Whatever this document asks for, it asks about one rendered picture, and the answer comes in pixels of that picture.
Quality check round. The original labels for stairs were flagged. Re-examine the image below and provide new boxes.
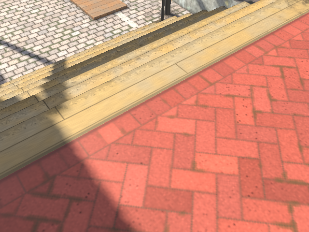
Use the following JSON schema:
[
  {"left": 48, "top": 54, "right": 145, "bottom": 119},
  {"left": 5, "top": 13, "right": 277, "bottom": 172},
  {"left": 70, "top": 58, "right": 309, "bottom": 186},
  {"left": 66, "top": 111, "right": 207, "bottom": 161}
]
[{"left": 0, "top": 0, "right": 277, "bottom": 132}]

